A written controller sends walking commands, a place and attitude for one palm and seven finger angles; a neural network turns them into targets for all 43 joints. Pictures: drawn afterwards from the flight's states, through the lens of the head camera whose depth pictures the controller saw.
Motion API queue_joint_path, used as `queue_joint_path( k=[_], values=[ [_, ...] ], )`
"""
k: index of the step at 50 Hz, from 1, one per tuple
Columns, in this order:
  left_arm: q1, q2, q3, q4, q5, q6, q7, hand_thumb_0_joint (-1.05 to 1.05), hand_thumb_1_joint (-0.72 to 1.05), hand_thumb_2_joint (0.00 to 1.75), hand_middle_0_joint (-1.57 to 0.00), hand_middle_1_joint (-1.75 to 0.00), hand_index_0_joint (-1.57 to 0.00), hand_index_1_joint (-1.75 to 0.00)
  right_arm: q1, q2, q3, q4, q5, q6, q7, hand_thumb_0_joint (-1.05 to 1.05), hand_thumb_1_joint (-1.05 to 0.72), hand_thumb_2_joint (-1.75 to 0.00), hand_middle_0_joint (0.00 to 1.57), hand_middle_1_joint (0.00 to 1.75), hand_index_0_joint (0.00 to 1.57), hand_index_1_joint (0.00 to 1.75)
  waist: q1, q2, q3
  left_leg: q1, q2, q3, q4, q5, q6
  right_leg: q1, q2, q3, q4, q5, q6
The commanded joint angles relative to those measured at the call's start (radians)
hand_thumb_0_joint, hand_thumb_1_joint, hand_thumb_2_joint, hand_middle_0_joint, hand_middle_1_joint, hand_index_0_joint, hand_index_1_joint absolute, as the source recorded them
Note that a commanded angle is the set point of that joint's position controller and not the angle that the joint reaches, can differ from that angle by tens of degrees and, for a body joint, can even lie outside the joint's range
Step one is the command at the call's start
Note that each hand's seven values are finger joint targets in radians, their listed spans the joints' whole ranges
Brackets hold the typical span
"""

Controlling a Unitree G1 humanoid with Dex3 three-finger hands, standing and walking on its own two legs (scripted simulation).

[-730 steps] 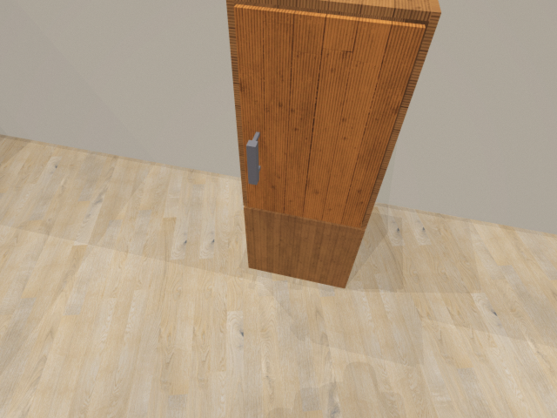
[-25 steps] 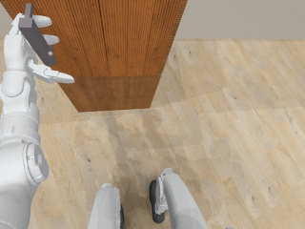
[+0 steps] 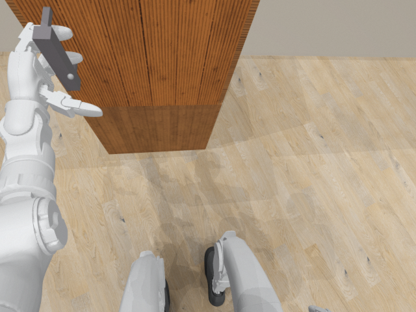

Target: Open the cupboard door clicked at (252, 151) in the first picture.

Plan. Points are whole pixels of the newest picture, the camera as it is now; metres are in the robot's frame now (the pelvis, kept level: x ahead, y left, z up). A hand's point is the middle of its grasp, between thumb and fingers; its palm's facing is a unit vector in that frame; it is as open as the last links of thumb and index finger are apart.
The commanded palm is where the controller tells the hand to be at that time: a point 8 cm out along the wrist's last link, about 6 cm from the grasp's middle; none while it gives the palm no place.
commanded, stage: close the thumb around the handle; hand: left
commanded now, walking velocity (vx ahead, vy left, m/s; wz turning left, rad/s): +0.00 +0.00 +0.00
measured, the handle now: (61, 52) +0.58 +0.21 +0.03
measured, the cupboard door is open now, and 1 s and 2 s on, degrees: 0 0 45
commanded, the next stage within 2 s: pull the door open along its arc in 0.74 s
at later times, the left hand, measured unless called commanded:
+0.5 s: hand (73, 72) +0.54 +0.19 +0.02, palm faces +0.02 -1.00 -0.03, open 8.3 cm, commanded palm +0.52 +0.22 +0.03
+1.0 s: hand (75, 73) +0.54 +0.19 +0.03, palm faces +0.02 -1.00 -0.01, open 5.6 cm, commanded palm +0.50 +0.22 +0.03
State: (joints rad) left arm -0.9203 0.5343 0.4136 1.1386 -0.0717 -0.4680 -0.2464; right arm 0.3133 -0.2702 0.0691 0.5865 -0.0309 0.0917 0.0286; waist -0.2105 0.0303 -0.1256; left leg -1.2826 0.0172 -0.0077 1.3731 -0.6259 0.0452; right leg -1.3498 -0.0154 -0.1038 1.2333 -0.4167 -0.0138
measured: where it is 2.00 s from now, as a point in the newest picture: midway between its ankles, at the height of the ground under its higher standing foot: (189, 302)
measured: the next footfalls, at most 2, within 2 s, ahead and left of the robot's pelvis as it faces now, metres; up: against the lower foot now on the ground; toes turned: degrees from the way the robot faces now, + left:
none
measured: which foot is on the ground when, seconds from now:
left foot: down 0.00-1.00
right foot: down 0.00-1.00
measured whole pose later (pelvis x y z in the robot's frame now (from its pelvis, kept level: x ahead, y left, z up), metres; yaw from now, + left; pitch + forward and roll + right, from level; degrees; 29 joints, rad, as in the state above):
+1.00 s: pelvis +0.01 +0.00 +0.00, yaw -1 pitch +31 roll -4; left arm -0.91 0.53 0.43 1.12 -0.07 -0.46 -0.23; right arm 0.31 -0.26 0.07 0.57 -0.03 0.11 0.04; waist -0.22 0.03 -0.13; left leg -1.28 0.02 0.00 1.37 -0.64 0.05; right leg -1.35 -0.01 -0.10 1.23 -0.42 -0.01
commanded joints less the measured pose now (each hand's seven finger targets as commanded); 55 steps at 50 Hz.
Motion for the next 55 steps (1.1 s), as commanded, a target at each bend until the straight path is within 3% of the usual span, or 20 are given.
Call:
queue_joint_path(
  k=[1, 4, 6, 11, 14, 15, 17, 20, 22, 27, 28, 30, 33, 36, 39, 42, 43, 45, 47, 55],
  values=[
    [-0.437, 0.198, -0.006, -0.203, 0.0, -0.08, 0.011, 0.0, -0.5, 0.3, -0.3, -1.2, -0.3, -1.2, 0.196, -0.191, -0.079, -0.02, -0.01, -0.007, -0.013, 0.0, -0.9, -0.9, 0.2, 0.3, 0.2, 0.3, -0.022, 0.201, -0.581, 0.377, 0.0, -0.099, -0.179, 0.492, -0.048, 0.333, 0.04, 0.052, -0.084, 0.204, -0.014],
    [-0.436, 0.196, -0.003, -0.144, 0.004, -0.069, 0.024, 0.0, -0.39, 0.35, -0.31, -1.21, -0.31, -1.21, 0.194, -0.191, -0.073, -0.021, -0.011, -0.003, -0.014, 0.0, -0.9, -0.9, 0.2, 0.3, 0.2, 0.3, -0.031, 0.157, -0.532, 0.317, -0.003, -0.092, -0.181, 0.437, -0.038, 0.34, 0.04, 0.055, -0.091, 0.178, -0.011],
    [-0.455, 0.237, 0.023, -0.178, 0.013, -0.079, 0.03, 0.0, -0.28, 0.4, -0.32, -1.22, -0.32, -1.22, 0.199, -0.194, -0.072, -0.028, -0.013, -0.003, -0.016, 0.0, -0.9, -0.9, 0.2, 0.3, 0.2, 0.3, -0.019, 0.189, -0.582, 0.344, -0.003, -0.097, -0.18, 0.465, -0.042, 0.348, 0.039, 0.055, -0.078, 0.194, -0.014],
    [-0.445, 0.219, 0.005, -0.186, 0.019, -0.082, 0.024, 0.0, 0.0, 0.52, -0.34, -1.25, -0.34, -1.25, 0.202, -0.192, -0.074, -0.028, -0.014, 0.004, -0.01, 0.0, -0.9, -0.9, 0.2, 0.3, 0.2, 0.3, -0.021, 0.204, -0.61, 0.377, 0.001, -0.105, -0.173, 0.518, -0.053, 0.337, 0.04, 0.051, -0.071, 0.216, -0.014],
    [-0.448, 0.199, -0.007, -0.176, 0.01, -0.069, 0.02, 0.0, 0.17, 0.59, -0.35, -1.27, -0.35, -1.27, 0.2, -0.193, -0.074, -0.025, -0.011, 0.008, -0.013, 0.0, -0.9, -0.9, 0.2, 0.3, 0.2, 0.3, -0.031, 0.172, -0.581, 0.357, 0.002, -0.105, -0.177, 0.489, -0.047, 0.337, 0.04, 0.05, -0.079, 0.203, -0.011],
    [-0.463, 0.178, -0.024, -0.178, 0.007, -0.067, 0.019, 0.0, 0.23, 0.61, -0.35, -1.28, -0.35, -1.28, 0.199, -0.19, -0.073, -0.027, -0.012, 0.007, -0.013, 0.0, -0.9, -0.9, 0.2, 0.3, 0.2, 0.3, -0.035, 0.204, -0.578, 0.368, 0.002, -0.106, -0.177, 0.501, -0.048, 0.32, 0.039, 0.049, -0.077, 0.207, -0.014],
    [-0.464, 0.24, 0.026, -0.193, 0.008, -0.07, 0.026, 0.0, 0.34, 0.66, -0.36, -1.29, -0.36, -1.29, 0.21, -0.196, -0.075, -0.023, -0.015, 0.009, -0.013, 0.0, -0.9, -0.9, 0.2, 0.3, 0.2, 0.3, -0.021, 0.194, -0.617, 0.38, 0.002, -0.111, -0.175, 0.518, -0.054, 0.345, 0.041, 0.048, -0.074, 0.217, -0.013],
    [-0.457, 0.185, -0.016, -0.196, 0.009, -0.069, 0.024, 0.0, 0.51, 0.73, -0.37, -1.31, -0.37, -1.31, 0.21, -0.188, -0.075, -0.023, -0.015, 0.011, -0.01, 0.0, -0.9, -0.9, 0.2, 0.3, 0.2, 0.3, -0.033, 0.199, -0.603, 0.395, 0.004, -0.11, -0.174, 0.548, -0.054, 0.331, 0.042, 0.047, -0.077, 0.235, -0.014],
    [-0.448, 0.22, 0.007, -0.193, 0.011, -0.068, 0.025, 0.0, 0.62, 0.78, -0.38, -1.32, -0.38, -1.32, 0.211, -0.192, -0.075, -0.02, -0.013, 0.015, -0.011, 0.0, -0.9, -0.9, 0.2, 0.3, 0.2, 0.3, -0.024, 0.189, -0.603, 0.379, 0.004, -0.108, -0.176, 0.537, -0.054, 0.349, 0.041, 0.048, -0.078, 0.234, -0.013],
    [-0.442, 0.197, -0.009, -0.199, 0.01, -0.072, 0.025, 0.0, 0.9, 0.9, -0.4, -1.35, -0.4, -1.35, 0.207, -0.189, -0.077, -0.021, -0.014, 0.013, -0.011, 0.0, -0.9, -0.9, 0.2, 0.3, 0.2, 0.3, -0.025, 0.207, -0.6, 0.387, 0.002, -0.103, -0.177, 0.529, -0.051, 0.344, 0.041, 0.052, -0.084, 0.231, -0.013],
    [-0.449, 0.18, -0.024, -0.196, 0.008, -0.07, 0.024, 0.0, 0.9, 0.9, -0.4, -1.35, -0.4, -1.35, 0.205, -0.185, -0.075, -0.017, -0.014, 0.014, -0.01, 0.0, -0.9, -0.9, 0.2, 0.3, 0.2, 0.3, -0.033, 0.207, -0.588, 0.382, 0.002, -0.1, -0.177, 0.524, -0.049, 0.344, 0.041, 0.051, -0.087, 0.232, -0.013],
    [-0.427, 0.226, 0.022, -0.199, 0.004, -0.074, 0.029, 0.0, 0.9, 0.9, -0.4, -1.35, -0.4, -1.35, 0.208, -0.189, -0.075, -0.026, -0.015, 0.014, -0.011, 0.0, -0.9, -0.9, 0.2, 0.3, 0.2, 0.3, -0.019, 0.182, -0.603, 0.364, 0.0, -0.097, -0.174, 0.524, -0.043, 0.377, 0.042, 0.056, -0.084, 0.25, -0.015],
    [-0.428, 0.201, -0.005, -0.197, 0.011, -0.076, 0.027, 0.0, 0.9, 0.9, -0.4, -1.35, -0.4, -1.35, 0.202, -0.184, -0.075, -0.023, -0.014, 0.015, -0.009, 0.0, -0.9, -0.9, 0.2, 0.3, 0.2, 0.3, -0.027, 0.18, -0.587, 0.355, 0.0, -0.09, -0.176, 0.515, -0.042, 0.38, 0.04, 0.057, -0.088, 0.251, -0.011],
    [-0.427, 0.239, 0.026, -0.228, 0.011, -0.086, 0.029, 0.0, 0.9, 0.9, -0.4, -1.35, -0.4, -1.35, 0.204, -0.187, -0.075, -0.027, -0.016, 0.015, -0.009, 0.0, -0.9, -0.9, 0.2, 0.3, 0.2, 0.3, -0.017, 0.199, -0.624, 0.37, 0.001, -0.089, -0.17, 0.544, -0.043, 0.395, 0.041, 0.061, -0.08, 0.277, -0.013],
    [-0.405, 0.245, 0.026, -0.192, 0.015, -0.076, 0.023, 0.0, 0.9, 0.9, -0.4, -1.35, -0.4, -1.35, 0.194, -0.184, -0.07, -0.034, -0.011, 0.015, -0.009, 0.0, -0.9, -0.9, 0.2, 0.3, 0.2, 0.3, -0.017, 0.162, -0.568, 0.295, -0.004, -0.074, -0.173, 0.474, -0.03, 0.422, 0.042, 0.07, -0.089, 0.256, -0.011],
    [-0.392, 0.263, 0.044, -0.204, 0.013, -0.08, 0.016, 0.0, 0.9, 0.9, -0.4, -1.35, -0.4, -1.35, 0.195, -0.184, -0.071, -0.039, -0.011, 0.013, -0.012, 0.0, -0.9, -0.9, 0.2, 0.3, 0.2, 0.3, -0.007, 0.175, -0.609, 0.309, -0.006, -0.073, -0.17, 0.497, -0.032, 0.441, 0.04, 0.072, -0.083, 0.279, -0.012],
    [-0.437, 0.223, 0.006, -0.203, 0.01, -0.076, 0.016, 0.0, 0.9, 0.9, -0.4, -1.35, -0.4, -1.35, 0.188, -0.181, -0.07, -0.033, -0.01, 0.012, -0.012, 0.0, -0.9, -0.9, 0.2, 0.3, 0.2, 0.3, -0.031, 0.18, -0.584, 0.302, -0.005, -0.073, -0.168, 0.476, -0.03, 0.415, 0.041, 0.072, -0.089, 0.262, -0.01],
    [-0.382, 0.221, 0.022, -0.192, 0.002, -0.072, 0.014, 0.0, 0.9, 0.9, -0.4, -1.35, -0.4, -1.35, 0.196, -0.182, -0.073, -0.04, -0.01, 0.009, -0.01, 0.0, -0.9, -0.9, 0.2, 0.3, 0.2, 0.3, -0.016, 0.155, -0.586, 0.305, -0.006, -0.073, -0.172, 0.484, -0.028, 0.433, 0.043, 0.07, -0.088, 0.273, -0.012],
    [-0.341, 0.227, 0.031, -0.225, -0.001, -0.076, 0.011, 0.0, 0.9, 0.9, -0.4, -1.35, -0.4, -1.35, 0.191, -0.183, -0.076, -0.045, -0.009, 0.011, -0.008, 0.0, -0.9, -0.9, 0.2, 0.3, 0.2, 0.3, 0.008, 0.188, -0.625, 0.342, -0.004, -0.074, -0.176, 0.524, -0.037, 0.436, 0.039, 0.068, -0.081, 0.287, -0.013],
    [-0.058, 0.132, -0.002, -0.356, -0.043, -0.052, 0.005, 0.0, 0.9, 0.9, -0.4, -1.35, -0.4, -1.35, 0.156, -0.169, -0.086, -0.093, 0.012, 0.008, 0.006, 0.0, -0.9, -0.9, 0.2, 0.3, 0.2, 0.3, 0.064, 0.131, -0.621, 0.345, -0.007, -0.055, -0.223, 0.541, -0.036, 0.53, 0.04, 0.071, -0.104, 0.331, -0.016]
  ],
)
